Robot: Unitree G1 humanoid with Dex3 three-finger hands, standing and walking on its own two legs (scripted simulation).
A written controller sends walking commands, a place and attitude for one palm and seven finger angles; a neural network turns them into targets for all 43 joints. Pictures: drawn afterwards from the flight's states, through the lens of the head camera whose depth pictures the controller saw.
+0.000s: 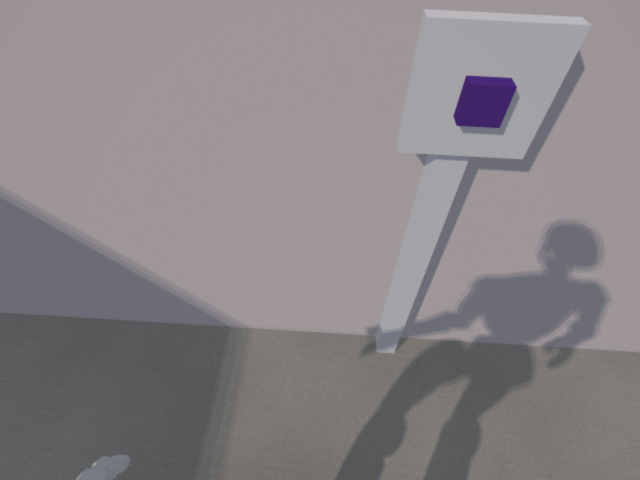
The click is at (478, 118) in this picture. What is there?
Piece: button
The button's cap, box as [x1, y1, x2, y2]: [454, 76, 516, 127]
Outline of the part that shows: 466,76 454,113 456,124 470,126 499,127 516,87 511,78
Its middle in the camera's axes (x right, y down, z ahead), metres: +0.24 -0.21 +0.58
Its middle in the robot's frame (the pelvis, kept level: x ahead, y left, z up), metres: +0.61 -0.21 +0.18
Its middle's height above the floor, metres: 0.95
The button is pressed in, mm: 0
